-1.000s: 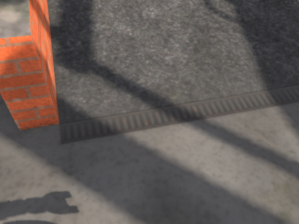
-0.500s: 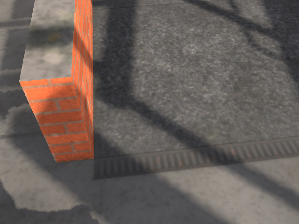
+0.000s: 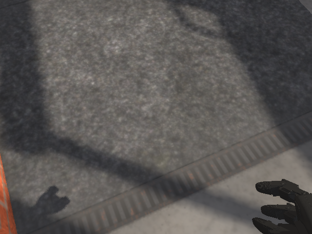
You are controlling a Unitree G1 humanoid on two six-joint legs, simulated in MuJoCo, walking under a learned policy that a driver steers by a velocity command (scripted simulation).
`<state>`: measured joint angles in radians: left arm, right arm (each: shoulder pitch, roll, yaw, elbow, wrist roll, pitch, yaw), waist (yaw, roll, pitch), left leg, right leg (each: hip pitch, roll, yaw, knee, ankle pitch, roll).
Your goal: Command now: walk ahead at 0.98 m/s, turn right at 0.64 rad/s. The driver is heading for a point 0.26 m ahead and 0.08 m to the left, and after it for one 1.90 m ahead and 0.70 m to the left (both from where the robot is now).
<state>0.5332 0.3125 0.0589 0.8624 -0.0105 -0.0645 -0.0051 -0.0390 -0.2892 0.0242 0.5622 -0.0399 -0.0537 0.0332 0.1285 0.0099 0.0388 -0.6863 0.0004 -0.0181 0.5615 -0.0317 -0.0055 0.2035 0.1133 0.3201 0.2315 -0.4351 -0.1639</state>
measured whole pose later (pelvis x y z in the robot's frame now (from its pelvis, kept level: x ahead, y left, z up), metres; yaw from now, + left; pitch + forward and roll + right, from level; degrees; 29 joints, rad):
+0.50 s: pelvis +0.47 -0.02 +0.01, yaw +11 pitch +2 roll +0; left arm 0.08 0.26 -0.01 0.66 0.07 -0.09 0.00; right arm 0.46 -0.31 -0.07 0.87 0.01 -0.05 0.02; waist -0.09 0.03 -0.01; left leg -0.29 -0.03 -0.09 1.15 -0.37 0.08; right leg -0.39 -0.03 -0.02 0.62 -0.28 0.01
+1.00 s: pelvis +0.87 +0.12 +0.03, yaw +39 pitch +1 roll +1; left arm 0.12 0.21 -0.03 0.61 0.05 -0.08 0.00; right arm 0.31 -0.32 -0.05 0.76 0.00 0.00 0.00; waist 0.00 0.00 0.07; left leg -0.29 -0.24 -0.01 0.56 -0.42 0.19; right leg -0.65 -0.10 0.10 1.44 -0.41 0.06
